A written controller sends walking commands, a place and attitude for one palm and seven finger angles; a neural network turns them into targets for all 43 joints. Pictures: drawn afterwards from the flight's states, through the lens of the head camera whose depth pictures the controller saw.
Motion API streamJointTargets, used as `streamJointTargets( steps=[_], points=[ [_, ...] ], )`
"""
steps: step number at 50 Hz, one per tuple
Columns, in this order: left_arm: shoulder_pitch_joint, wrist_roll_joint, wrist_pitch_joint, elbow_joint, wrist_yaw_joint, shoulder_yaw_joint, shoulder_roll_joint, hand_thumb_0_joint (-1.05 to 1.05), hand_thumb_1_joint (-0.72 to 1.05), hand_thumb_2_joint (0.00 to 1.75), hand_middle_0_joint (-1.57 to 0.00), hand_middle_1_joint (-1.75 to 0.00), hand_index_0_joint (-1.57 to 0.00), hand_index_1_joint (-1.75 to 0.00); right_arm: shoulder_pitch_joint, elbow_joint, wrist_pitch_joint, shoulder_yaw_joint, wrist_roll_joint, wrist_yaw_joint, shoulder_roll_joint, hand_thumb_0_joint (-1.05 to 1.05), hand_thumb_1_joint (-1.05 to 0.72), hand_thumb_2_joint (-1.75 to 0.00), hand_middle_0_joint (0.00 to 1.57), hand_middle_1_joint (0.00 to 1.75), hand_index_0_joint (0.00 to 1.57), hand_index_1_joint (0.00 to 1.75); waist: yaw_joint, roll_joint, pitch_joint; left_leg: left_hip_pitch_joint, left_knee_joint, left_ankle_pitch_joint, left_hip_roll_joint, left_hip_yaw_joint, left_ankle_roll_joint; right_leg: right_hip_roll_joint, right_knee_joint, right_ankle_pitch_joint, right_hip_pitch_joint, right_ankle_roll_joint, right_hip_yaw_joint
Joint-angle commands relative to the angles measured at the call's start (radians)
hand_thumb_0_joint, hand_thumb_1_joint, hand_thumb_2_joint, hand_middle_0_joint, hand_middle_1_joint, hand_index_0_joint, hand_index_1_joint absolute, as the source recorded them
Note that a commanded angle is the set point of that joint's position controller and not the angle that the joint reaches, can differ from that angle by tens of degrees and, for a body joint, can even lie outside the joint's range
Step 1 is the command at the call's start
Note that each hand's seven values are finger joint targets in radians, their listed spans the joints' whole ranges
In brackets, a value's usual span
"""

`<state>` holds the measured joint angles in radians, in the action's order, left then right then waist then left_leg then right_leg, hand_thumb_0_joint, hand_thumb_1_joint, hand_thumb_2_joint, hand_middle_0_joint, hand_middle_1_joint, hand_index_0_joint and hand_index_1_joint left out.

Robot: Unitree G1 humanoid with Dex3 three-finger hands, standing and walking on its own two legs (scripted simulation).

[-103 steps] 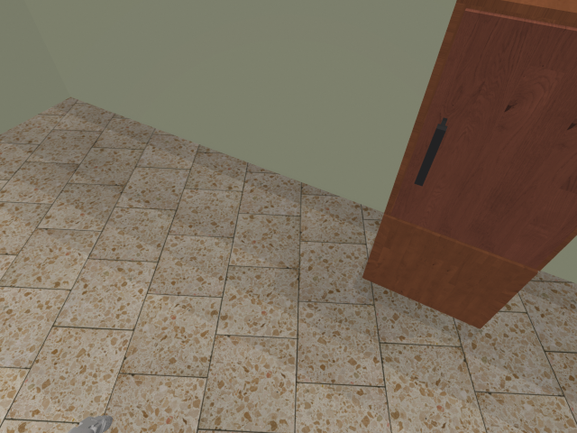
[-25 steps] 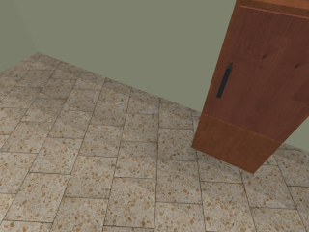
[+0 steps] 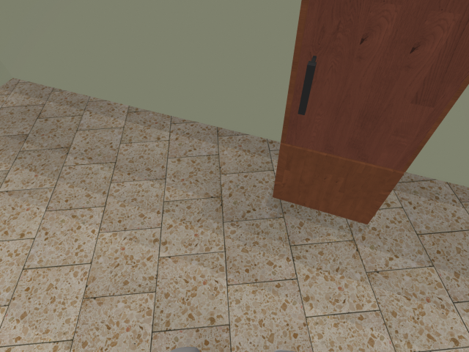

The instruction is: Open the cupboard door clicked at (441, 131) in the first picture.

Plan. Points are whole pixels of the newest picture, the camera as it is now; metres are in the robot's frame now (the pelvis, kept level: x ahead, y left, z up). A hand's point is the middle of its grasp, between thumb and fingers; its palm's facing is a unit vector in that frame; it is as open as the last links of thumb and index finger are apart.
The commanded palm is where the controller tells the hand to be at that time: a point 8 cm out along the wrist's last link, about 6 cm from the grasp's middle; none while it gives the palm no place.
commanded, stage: turn to face it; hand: left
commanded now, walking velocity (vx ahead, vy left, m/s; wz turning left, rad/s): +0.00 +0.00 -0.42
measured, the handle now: (307, 86) +0.84 -0.15 -0.04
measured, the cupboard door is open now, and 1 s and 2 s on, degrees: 0 0 0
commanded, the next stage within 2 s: take the last steps up to it in 0.44 s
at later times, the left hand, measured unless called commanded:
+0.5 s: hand out of the picture +0.08 +0.26 -0.16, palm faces -0.11 -0.97 -0.21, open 7.4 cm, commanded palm none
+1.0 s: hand (204, 312) +0.21 +0.09 -0.14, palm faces -0.41 -0.90 -0.15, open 7.4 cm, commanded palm none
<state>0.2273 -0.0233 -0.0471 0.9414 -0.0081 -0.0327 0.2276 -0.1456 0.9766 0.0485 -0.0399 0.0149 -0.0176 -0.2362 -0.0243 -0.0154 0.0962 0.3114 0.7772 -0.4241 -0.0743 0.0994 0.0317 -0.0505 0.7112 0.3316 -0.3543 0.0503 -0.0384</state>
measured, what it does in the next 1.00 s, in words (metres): steps on the spot, turning right: left foot, then right foot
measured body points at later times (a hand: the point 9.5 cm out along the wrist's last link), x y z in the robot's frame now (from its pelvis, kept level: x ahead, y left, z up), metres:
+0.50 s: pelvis -0.02 +0.06 +0.02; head +0.01 +0.10 +0.47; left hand +0.08 +0.31 -0.14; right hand +0.00 -0.19 -0.10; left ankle -0.03 +0.16 -0.72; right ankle -0.03 -0.08 -0.65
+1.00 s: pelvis +0.01 -0.01 +0.01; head +0.04 -0.02 +0.46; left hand +0.23 +0.14 -0.13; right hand -0.21 -0.18 -0.12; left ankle -0.03 +0.15 -0.70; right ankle -0.03 -0.13 -0.72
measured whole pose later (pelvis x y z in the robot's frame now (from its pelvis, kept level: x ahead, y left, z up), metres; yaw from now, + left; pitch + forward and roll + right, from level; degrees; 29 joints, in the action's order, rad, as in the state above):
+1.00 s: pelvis +0.01 -0.01 +0.01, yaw -20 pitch +1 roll -2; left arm 0.06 -0.02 0.01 0.97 -0.03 -0.05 0.18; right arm -0.50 1.16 0.00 -0.04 0.03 -0.02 -0.20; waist 0.09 -0.02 0.03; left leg 0.21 0.77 -0.50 -0.16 0.12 0.04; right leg 0.03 0.53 0.25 -0.27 0.00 0.11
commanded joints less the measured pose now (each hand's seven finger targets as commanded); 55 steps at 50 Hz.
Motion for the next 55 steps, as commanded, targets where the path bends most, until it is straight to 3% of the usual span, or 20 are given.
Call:
streamJointTargets(
  steps=[1,4,12,16,17,19,20,21,23,27,34,38,43,46,47,48,49,51,53,55],
  points=[
    [0.051,0.000,0.027,-0.077,0.029,-0.060,0.226,0.00,0.90,0.90,-0.20,-0.30,-0.20,-0.30,0.049,-0.113,-0.022,-0.045,-0.005,-0.006,-0.123,0.00,-0.90,-0.90,0.20,0.30,0.20,0.30,-0.003,0.168,-0.078,0.248,0.396,-0.046,0.031,-0.168,0.003,0.314,-0.433,-0.197,0.112,0.151,-0.511],
    [0.017,-0.001,0.035,-0.097,0.033,-0.057,0.179,0.00,0.90,0.90,-0.20,-0.30,-0.20,-0.30,-0.010,-0.083,-0.027,-0.038,-0.001,-0.005,-0.097,0.00,-0.90,-0.90,0.20,0.30,0.20,0.30,0.018,0.136,-0.155,0.171,0.310,0.024,0.029,-0.128,0.018,0.248,-0.384,-0.289,0.141,0.132,-0.373],
    [0.081,-0.008,0.025,-0.070,0.031,-0.072,0.175,0.00,0.90,0.90,-0.20,-0.30,-0.20,-0.30,0.005,-0.096,-0.036,-0.031,-0.012,-0.015,-0.064,0.00,-0.90,-0.90,0.20,0.30,0.20,0.30,-0.016,0.164,-0.168,0.094,0.017,-0.016,0.059,-0.112,0.006,0.223,-0.389,-0.307,0.182,0.135,-0.415],
    [0.018,-0.003,0.013,-0.085,0.030,-0.074,0.175,0.00,0.90,0.90,-0.20,-0.30,-0.20,-0.30,-0.127,-0.063,-0.052,-0.029,-0.016,-0.023,-0.056,0.00,-0.90,-0.90,0.20,0.30,0.20,0.30,0.044,0.178,-0.184,-0.145,-0.301,0.116,0.083,-0.093,-0.021,0.172,-0.357,-0.224,0.045,0.072,-0.402],
    [0.001,0.002,0.012,-0.090,0.029,-0.067,0.147,0.00,0.90,0.90,-0.20,-0.30,-0.20,-0.30,-0.167,-0.052,-0.061,-0.030,-0.018,-0.027,-0.075,0.00,-0.90,-0.90,0.20,0.30,0.20,0.30,0.063,0.113,-0.188,-0.260,-0.396,0.152,0.039,-0.123,-0.033,0.116,-0.302,-0.136,-0.048,0.029,-0.342],
    [-0.010,0.004,0.009,-0.127,0.017,-0.057,0.078,0.00,0.90,0.90,-0.20,-0.30,-0.20,-0.30,-0.139,-0.090,-0.058,-0.048,0.005,-0.026,-0.201,0.00,-0.90,-0.90,0.20,0.30,0.20,0.30,0.055,-0.272,-0.075,-0.196,-0.585,0.087,-0.332,-0.503,-0.170,-0.056,0.097,0.188,-0.280,-0.073,-0.058],
    [-0.039,-0.010,0.001,-0.107,0.020,-0.068,0.112,0.00,0.90,0.90,-0.20,-0.30,-0.20,-0.30,-0.097,-0.089,-0.060,-0.043,0.009,-0.033,-0.174,0.00,-0.90,-0.90,0.20,0.30,0.20,0.30,0.053,-0.235,-0.035,-0.096,-0.575,0.211,-0.330,-0.494,-0.179,-0.005,0.241,0.162,-0.261,-0.090,-0.097],
    [-0.013,-0.012,-0.001,-0.082,0.013,-0.077,0.120,0.00,0.90,0.90,-0.20,-0.30,-0.20,-0.30,-0.055,-0.097,-0.059,-0.028,0.011,-0.034,-0.132,0.00,-0.90,-0.90,0.20,0.30,0.20,0.30,0.013,-0.146,-0.021,-0.048,-0.545,0.290,-0.259,-0.388,-0.171,0.002,0.347,0.097,-0.218,-0.092,-0.089],
    [0.038,-0.008,0.001,-0.052,0.003,-0.072,0.092,0.00,0.90,0.90,-0.20,-0.30,-0.20,-0.30,-0.034,-0.102,-0.070,-0.018,0.011,-0.034,-0.106,0.00,-0.90,-0.90,0.20,0.30,0.20,0.30,-0.014,-0.105,-0.060,-0.098,-0.495,0.454,-0.185,-0.242,-0.166,0.014,0.455,0.043,-0.216,-0.098,-0.043],
    [-0.015,0.000,0.002,-0.049,0.002,-0.050,0.063,0.00,0.90,0.90,-0.20,-0.30,-0.20,-0.30,-0.140,-0.058,-0.075,-0.016,0.009,-0.037,-0.085,0.00,-0.90,-0.90,0.20,0.30,0.20,0.30,0.030,-0.124,-0.066,-0.215,-0.443,0.679,-0.162,-0.183,-0.180,0.045,0.345,0.040,-0.214,-0.112,0.001],
    [-0.163,-0.011,0.006,-0.077,-0.034,-0.044,0.058,0.00,0.90,0.90,-0.20,-0.30,-0.20,-0.30,-0.305,0.025,-0.092,-0.036,0.020,-0.034,-0.129,0.00,-0.90,-0.90,0.20,0.30,0.20,0.30,0.102,-0.086,-0.014,-0.316,-0.570,0.236,-0.305,-0.275,-0.210,0.117,0.239,0.055,-0.301,-0.099,0.025],
    [-0.226,-0.012,0.014,-0.082,-0.047,-0.037,0.035,0.00,0.90,0.90,-0.20,-0.30,-0.20,-0.30,-0.354,0.068,-0.100,-0.039,0.025,-0.034,-0.128,0.00,-0.90,-0.90,0.20,0.30,0.20,0.30,0.122,-0.095,-0.019,-0.328,-0.569,0.261,-0.305,-0.227,-0.190,0.123,0.114,0.061,-0.258,-0.089,0.060],
    [-0.218,-0.007,0.028,-0.064,-0.051,-0.034,0.006,0.00,0.90,0.90,-0.20,-0.30,-0.20,-0.30,-0.334,0.096,-0.096,-0.043,0.031,-0.026,-0.140,0.00,-0.90,-0.90,0.20,0.30,0.20,0.30,0.096,-0.154,-0.031,-0.223,-0.529,0.282,-0.281,-0.138,-0.145,0.095,-0.088,0.051,-0.069,-0.066,0.129],
    [-0.022,-0.007,0.047,0.020,-0.037,-0.047,0.044,0.00,0.90,0.90,-0.20,-0.30,-0.20,-0.30,-0.313,0.106,-0.091,-0.041,0.020,-0.015,-0.123,0.00,-0.90,-0.90,0.20,0.30,0.20,0.30,0.002,-0.078,-0.112,-0.071,-0.300,0.313,-0.200,-0.028,-0.070,0.056,-0.307,-0.110,0.307,-0.027,0.169],
    [0.095,-0.010,0.063,0.063,-0.022,-0.060,0.124,0.00,0.90,0.90,-0.20,-0.30,-0.20,-0.30,-0.316,0.097,-0.094,-0.028,0.008,-0.003,-0.074,0.00,-0.90,-0.90,0.20,0.30,0.20,0.30,-0.050,0.077,-0.181,0.149,-0.067,0.252,-0.144,0.079,-0.028,0.219,-0.351,-0.029,0.576,0.042,0.001],
    [0.230,-0.001,0.069,0.103,-0.003,-0.081,0.225,0.00,0.90,0.90,-0.20,-0.30,-0.20,-0.30,-0.248,0.038,-0.094,-0.002,0.002,-0.004,0.002,0.00,-0.90,-0.90,0.20,0.30,0.20,0.30,-0.103,0.300,-0.223,0.401,0.241,-0.212,-0.019,0.097,0.010,0.457,-0.412,-0.059,0.692,0.142,-0.342],
    [0.245,0.014,0.066,0.113,0.010,-0.080,0.237,0.00,0.90,0.90,-0.20,-0.30,-0.20,-0.30,-0.156,0.011,-0.087,-0.011,0.007,-0.004,-0.041,0.00,-0.90,-0.90,0.20,0.30,0.20,0.30,-0.121,0.217,-0.189,0.428,0.358,-0.213,-0.050,-0.026,-0.012,0.484,-0.462,-0.011,0.550,0.184,-0.364],
    [0.113,0.008,0.074,0.096,0.018,-0.057,0.150,0.00,0.90,0.90,-0.20,-0.30,-0.20,-0.30,-0.128,0.016,-0.079,-0.023,0.013,0.006,-0.032,0.00,-0.90,-0.90,0.20,0.30,0.20,0.30,-0.048,0.166,-0.028,0.426,0.410,-0.078,-0.094,-0.059,-0.016,0.418,-0.527,0.151,0.327,0.168,-0.285],
    [0.017,-0.002,0.084,0.080,0.023,-0.034,0.076,0.00,0.90,0.90,-0.20,-0.30,-0.20,-0.30,-0.203,0.047,-0.064,-0.024,0.022,0.014,0.004,0.00,-0.90,-0.90,0.20,0.30,0.20,0.30,0.036,0.104,0.011,0.302,0.316,0.005,-0.102,-0.026,0.004,0.332,-0.516,0.005,0.177,0.116,-0.082],
    [0.036,-0.003,0.095,0.095,0.026,-0.023,0.052,0.00,0.90,0.90,-0.20,-0.30,-0.20,-0.30,-0.227,0.051,-0.056,-0.023,0.022,0.018,0.027,0.00,-0.90,-0.90,0.20,0.30,0.20,0.30,0.057,0.117,0.023,0.248,0.247,0.063,-0.088,-0.002,0.011,0.305,-0.524,-0.079,0.122,0.115,-0.036]
  ],
)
